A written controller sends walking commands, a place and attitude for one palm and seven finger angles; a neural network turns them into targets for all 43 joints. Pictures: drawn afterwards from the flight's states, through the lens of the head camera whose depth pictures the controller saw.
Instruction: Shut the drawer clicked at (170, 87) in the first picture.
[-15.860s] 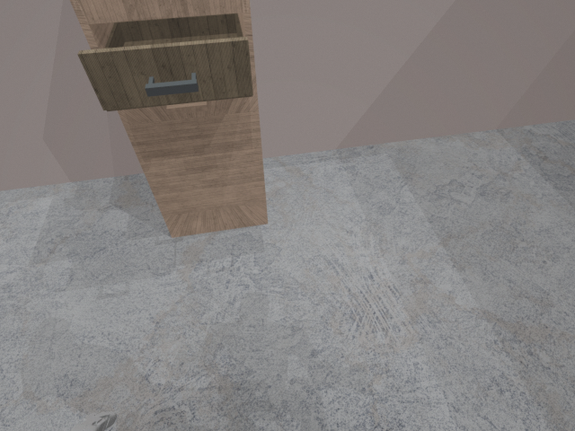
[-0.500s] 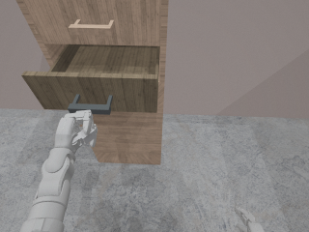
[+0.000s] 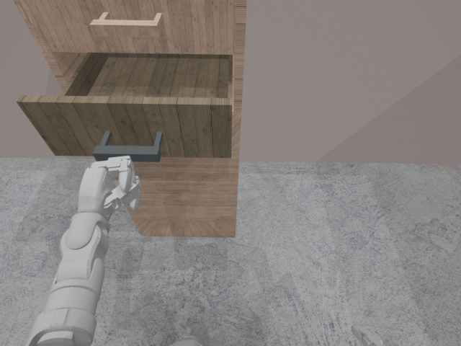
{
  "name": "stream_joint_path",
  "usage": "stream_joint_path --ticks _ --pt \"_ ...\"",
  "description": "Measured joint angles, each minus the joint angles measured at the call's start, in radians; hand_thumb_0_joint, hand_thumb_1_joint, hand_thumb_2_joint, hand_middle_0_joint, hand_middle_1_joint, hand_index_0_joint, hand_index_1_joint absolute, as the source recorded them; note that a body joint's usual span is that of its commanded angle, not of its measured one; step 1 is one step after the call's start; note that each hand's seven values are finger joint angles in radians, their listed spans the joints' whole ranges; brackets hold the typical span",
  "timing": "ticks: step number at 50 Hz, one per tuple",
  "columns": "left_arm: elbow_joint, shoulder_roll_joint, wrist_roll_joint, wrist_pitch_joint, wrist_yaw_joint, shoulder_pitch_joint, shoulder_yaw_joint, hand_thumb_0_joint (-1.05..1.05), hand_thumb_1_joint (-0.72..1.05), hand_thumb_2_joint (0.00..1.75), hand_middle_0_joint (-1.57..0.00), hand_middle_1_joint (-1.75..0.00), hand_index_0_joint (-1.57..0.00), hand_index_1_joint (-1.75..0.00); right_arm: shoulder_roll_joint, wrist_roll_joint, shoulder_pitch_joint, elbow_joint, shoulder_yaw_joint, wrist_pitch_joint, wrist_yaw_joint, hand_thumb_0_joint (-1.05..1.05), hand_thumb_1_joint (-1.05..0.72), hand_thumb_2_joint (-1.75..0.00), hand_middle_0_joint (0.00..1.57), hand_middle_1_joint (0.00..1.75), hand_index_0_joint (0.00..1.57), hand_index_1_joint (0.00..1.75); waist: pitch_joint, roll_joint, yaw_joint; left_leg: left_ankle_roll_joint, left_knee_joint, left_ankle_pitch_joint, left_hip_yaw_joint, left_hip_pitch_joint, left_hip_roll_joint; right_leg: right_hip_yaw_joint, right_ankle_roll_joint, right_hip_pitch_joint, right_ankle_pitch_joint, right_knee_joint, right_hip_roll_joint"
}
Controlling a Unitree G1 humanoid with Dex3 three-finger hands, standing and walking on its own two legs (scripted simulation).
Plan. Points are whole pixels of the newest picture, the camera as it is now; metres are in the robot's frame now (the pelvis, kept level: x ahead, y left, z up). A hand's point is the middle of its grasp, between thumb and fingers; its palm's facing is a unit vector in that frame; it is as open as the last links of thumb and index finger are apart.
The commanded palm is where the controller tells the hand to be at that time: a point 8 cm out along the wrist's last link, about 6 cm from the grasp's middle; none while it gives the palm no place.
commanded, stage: bring the fist close to the handle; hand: left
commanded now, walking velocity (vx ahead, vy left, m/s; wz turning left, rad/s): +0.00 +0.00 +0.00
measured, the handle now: (130, 145) +0.46 +0.21 +0.08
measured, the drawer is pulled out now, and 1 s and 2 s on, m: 0.17 0.13 0.00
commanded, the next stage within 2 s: push the drawer shut in 0.08 s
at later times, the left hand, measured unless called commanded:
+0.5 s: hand (138, 178) +0.38 +0.18 +0.08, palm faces +0.02 -1.00 -0.01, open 3.1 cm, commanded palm +0.38 +0.22 +0.08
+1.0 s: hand (143, 162) +0.42 +0.18 +0.08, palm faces +0.03 -1.00 -0.03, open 3.0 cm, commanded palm +0.43 +0.22 +0.08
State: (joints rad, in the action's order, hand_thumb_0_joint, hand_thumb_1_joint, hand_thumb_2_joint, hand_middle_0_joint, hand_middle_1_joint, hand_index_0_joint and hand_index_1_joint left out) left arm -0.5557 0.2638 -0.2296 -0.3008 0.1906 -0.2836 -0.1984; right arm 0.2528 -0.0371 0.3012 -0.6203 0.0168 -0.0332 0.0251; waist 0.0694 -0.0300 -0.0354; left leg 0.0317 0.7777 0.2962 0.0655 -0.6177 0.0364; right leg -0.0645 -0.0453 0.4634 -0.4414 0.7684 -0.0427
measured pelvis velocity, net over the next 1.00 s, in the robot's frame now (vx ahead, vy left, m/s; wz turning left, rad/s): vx -0.04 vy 0.00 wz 0.02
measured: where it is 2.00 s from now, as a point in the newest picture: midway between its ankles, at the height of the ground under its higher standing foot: outside the picture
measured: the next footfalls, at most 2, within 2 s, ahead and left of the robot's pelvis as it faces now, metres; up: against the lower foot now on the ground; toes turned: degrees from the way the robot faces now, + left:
none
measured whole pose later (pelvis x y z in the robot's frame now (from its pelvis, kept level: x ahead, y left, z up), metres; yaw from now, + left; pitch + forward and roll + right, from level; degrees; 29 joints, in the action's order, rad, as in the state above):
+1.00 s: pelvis -0.04 +0.00 -0.02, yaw +1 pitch +11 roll -3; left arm -1.11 0.37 -0.17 -0.40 0.16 -0.78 -0.20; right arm 0.26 -0.03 0.34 -0.70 0.04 -0.06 0.04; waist 0.06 -0.03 -0.09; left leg 0.03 0.87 0.27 0.01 -0.80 0.04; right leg -0.11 -0.05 0.63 -0.43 0.87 -0.05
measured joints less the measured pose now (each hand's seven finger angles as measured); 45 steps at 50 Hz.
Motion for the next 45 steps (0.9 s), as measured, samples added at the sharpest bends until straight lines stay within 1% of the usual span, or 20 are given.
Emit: stream_joint_path --ticks 7,12,19,23,32,37,45 --pt "0.004 -0.018 0.011 -0.001 -0.019 -0.017 0.029 0.02 0.9 0.9 -1.4 -1.6 -1.4 -1.6 0.0 0.002 -0.019 0.008 0.004 -0.009 -0.002 0.01 -0.9 -0.9 0.2 0.3 0.2 0.3 0.001 -0.003 0.005 0.004 0.011 0.0 -0.004 -0.011 -0.004 -0.005 0.004 0.008 -0.001 0.009 0.004" --pt "-0.01 -0.02 0.022 0.007 -0.033 -0.032 0.031 0.02 0.89 0.9 -1.4 -1.6 -1.4 -1.6 -0.003 0.003 -0.03 0.016 0.009 -0.007 -0.004 0.01 -0.9 -0.9 0.2 0.3 0.2 0.3 0.003 0.001 0.003 0.005 0.013 0.0 -0.003 -0.013 -0.004 -0.004 0.005 0.01 -0.001 0.013 0.005" --pt "-0.101 -0.001 0.032 0.0 -0.041 -0.126 0.024 0.02 0.89 0.9 -1.4 -1.6 -1.4 -1.6 -0.002 0.005 -0.034 0.005 0.015 -0.005 0.0 0.01 -0.9 -0.9 0.2 0.3 0.2 0.3 -0.001 0.004 -0.003 0.004 0.026 0.0 -0.013 -0.032 -0.004 -0.013 0.003 0.024 -0.003 0.021 0.003" --pt "-0.136 0.006 0.029 -0.013 -0.023 -0.149 0.022 0.0 0.86 0.92 -1.4 -1.6 -1.4 -1.6 0.002 0.005 -0.018 -0.004 0.01 0.001 0.0 0.01 -0.9 -0.9 0.2 0.3 0.2 0.3 0.0 0.002 -0.001 0.004 0.03 -0.001 -0.016 -0.042 -0.005 -0.016 0.003 0.033 -0.003 0.024 0.003" --pt "-0.27 0.018 0.037 -0.057 -0.022 -0.254 0.024 -0.04 0.78 0.96 -1.4 -1.6 -1.4 -1.6 0.005 0.006 0.001 -0.053 0.006 0.003 0.006 0.01 -0.9 -0.9 0.2 0.3 0.2 0.3 -0.009 -0.001 0.001 0.002 0.051 -0.01 -0.036 -0.081 -0.009 -0.038 -0.001 0.064 -0.004 0.047 0.005" --pt "-0.371 0.035 0.042 -0.08 -0.029 -0.334 0.025 -0.05 0.77 0.98 -1.4 -1.6 -1.4 -1.6 0.004 0.006 0.005 -0.07 0.009 -0.007 0.011 0.01 -0.9 -0.9 0.2 0.3 0.2 0.3 -0.013 -0.002 -0.009 0.001 0.063 -0.018 -0.045 -0.107 -0.008 -0.047 -0.004 0.09 0.0 0.064 0.005" --pt "-0.499 0.073 0.049 -0.101 -0.038 -0.442 0.012 -0.01 0.8 1.01 -1.4 -1.6 -1.4 -1.6 0.007 0.006 0.019 -0.08 0.019 -0.02 0.015 0.01 -0.9 -0.9 0.2 0.3 0.2 0.3 -0.013 -0.003 -0.037 0.0 0.081 -0.027 -0.049 -0.151 -0.003 -0.049 -0.007 0.137 0.007 0.088 -0.001"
